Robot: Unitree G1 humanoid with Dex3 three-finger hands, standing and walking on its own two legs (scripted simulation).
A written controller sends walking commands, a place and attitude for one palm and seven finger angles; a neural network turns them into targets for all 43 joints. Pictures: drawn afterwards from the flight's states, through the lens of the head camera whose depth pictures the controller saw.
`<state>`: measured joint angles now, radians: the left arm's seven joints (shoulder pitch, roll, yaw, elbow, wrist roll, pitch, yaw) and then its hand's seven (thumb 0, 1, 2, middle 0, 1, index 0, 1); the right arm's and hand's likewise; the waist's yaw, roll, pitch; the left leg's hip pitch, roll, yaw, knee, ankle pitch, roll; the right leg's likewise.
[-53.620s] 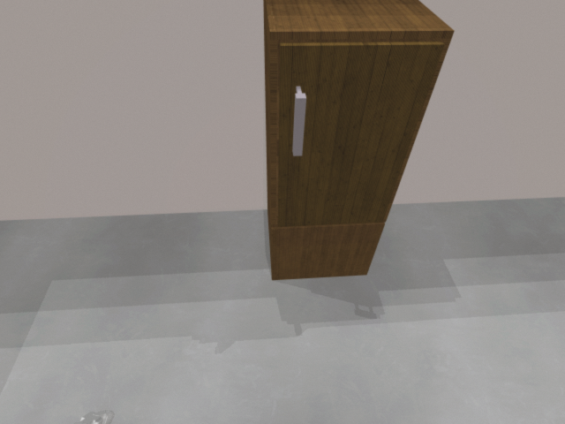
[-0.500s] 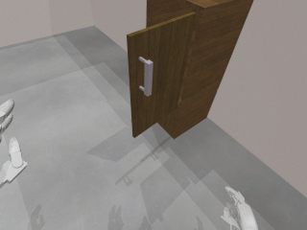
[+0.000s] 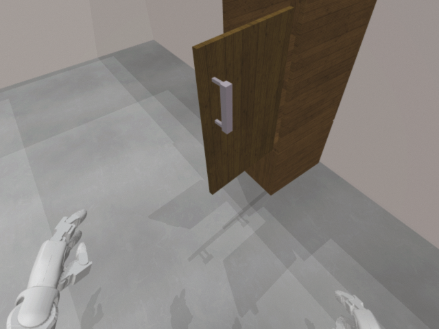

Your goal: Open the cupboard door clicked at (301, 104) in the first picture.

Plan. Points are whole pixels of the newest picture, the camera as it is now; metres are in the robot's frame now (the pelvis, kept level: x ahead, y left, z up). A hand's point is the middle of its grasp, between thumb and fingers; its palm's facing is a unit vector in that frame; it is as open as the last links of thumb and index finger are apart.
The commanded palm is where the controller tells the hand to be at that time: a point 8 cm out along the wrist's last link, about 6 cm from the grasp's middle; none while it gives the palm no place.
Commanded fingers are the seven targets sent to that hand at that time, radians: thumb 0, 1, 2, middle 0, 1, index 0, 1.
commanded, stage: let the arm hang, fingers relaxed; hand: left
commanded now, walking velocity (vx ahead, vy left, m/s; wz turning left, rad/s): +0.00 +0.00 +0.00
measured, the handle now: (221, 105) +0.67 +0.04 +0.02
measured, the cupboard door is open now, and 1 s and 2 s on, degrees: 96 96 96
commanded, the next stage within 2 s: look to check the result in 0.98 s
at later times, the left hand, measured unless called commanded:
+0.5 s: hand out of the picture -0.03 +0.20 -0.16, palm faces +0.02 -0.96 -0.28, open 7.3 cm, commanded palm none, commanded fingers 0.00 0.90 0.90 -0.20 -0.30 -0.20 -0.30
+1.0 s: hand out of the picture +0.10 +0.18 -0.15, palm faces -0.01 -0.96 -0.28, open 7.4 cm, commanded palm none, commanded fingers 0.00 0.90 0.90 -0.20 -0.30 -0.20 -0.30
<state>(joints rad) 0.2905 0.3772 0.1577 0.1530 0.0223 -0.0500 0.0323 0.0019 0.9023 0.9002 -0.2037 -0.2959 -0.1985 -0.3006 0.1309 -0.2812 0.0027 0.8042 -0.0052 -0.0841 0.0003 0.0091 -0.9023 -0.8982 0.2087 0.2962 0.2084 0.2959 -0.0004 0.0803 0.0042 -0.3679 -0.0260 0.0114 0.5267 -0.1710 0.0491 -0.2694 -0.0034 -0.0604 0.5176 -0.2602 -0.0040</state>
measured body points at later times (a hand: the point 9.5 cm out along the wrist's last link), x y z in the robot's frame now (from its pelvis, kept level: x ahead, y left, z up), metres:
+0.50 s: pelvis +0.00 -0.03 +0.01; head +0.02 -0.03 +0.46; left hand -0.03 +0.25 -0.14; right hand +0.02 -0.28 -0.15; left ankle +0.06 +0.08 -0.73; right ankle +0.01 -0.12 -0.73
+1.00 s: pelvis +0.03 -0.04 +0.01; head +0.04 -0.04 +0.46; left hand +0.11 +0.23 -0.13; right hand +0.08 -0.31 -0.14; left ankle +0.06 +0.09 -0.73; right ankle +0.01 -0.12 -0.73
